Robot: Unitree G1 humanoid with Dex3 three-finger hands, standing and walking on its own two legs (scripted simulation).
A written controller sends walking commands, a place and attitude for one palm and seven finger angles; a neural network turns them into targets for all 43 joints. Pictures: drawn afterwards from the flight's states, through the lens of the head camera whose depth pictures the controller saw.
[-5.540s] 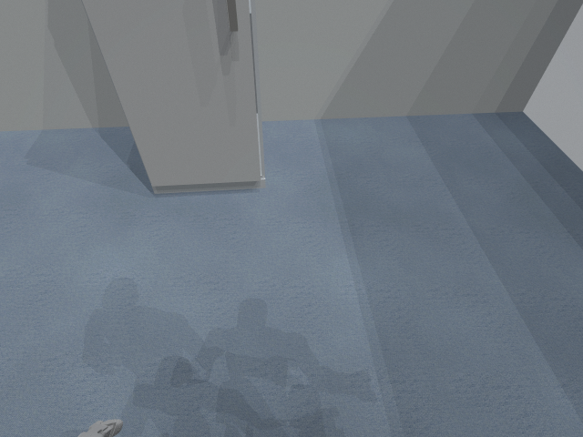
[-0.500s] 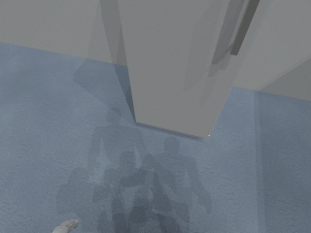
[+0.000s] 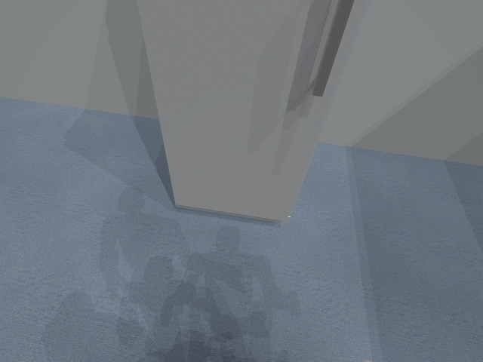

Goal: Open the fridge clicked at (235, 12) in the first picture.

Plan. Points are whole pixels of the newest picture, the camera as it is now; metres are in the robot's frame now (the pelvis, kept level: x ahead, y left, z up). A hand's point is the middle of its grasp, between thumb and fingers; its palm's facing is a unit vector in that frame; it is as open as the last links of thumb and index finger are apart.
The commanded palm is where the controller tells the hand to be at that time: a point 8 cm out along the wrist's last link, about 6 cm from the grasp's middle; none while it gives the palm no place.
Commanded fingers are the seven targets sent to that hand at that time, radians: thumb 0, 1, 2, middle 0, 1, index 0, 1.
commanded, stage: take the last steps up to it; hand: right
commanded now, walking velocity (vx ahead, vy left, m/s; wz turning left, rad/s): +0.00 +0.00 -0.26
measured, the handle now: (338, 18) +0.76 -0.14 +0.22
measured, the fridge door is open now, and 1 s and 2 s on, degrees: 0 0 0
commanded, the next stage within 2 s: come to a stop and stand still in 1.00 s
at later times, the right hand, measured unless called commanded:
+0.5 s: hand out of the picture +0.01 -0.22 -0.17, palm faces +0.11 +0.98 -0.15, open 7.4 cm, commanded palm none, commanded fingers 0.00 -0.90 -0.90 0.20 0.30 0.20 0.30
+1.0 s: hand (326, 299) +0.28 -0.17 -0.16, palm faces +0.08 +0.97 -0.22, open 7.2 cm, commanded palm none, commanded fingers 0.00 -0.90 -0.90 0.20 0.30 0.20 0.30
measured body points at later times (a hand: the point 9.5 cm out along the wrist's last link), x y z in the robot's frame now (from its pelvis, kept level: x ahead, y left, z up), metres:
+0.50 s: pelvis +0.05 -0.04 +0.02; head +0.05 -0.07 +0.46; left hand +0.06 +0.18 -0.13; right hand +0.00 -0.27 -0.15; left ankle +0.05 +0.10 -0.66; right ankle -0.01 -0.13 -0.73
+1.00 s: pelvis +0.23 +0.02 +0.01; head +0.25 +0.02 +0.46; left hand +0.25 +0.26 -0.15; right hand +0.28 -0.22 -0.14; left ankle +0.25 +0.11 -0.73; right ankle +0.22 -0.11 -0.67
